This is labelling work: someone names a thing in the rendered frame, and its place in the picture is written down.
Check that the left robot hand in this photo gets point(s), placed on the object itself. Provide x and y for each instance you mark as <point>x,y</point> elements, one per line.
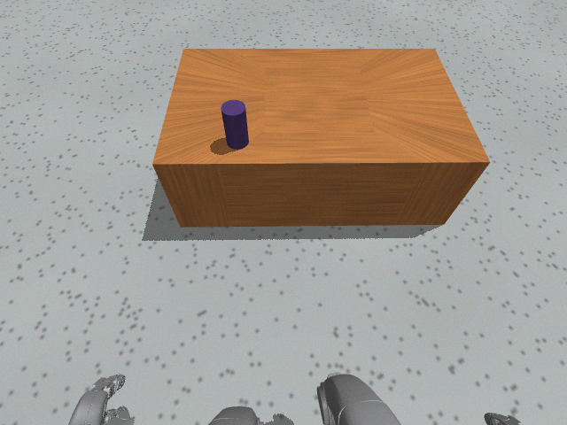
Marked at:
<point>91,407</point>

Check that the can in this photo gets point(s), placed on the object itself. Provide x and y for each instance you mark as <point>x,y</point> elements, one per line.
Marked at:
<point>235,124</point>

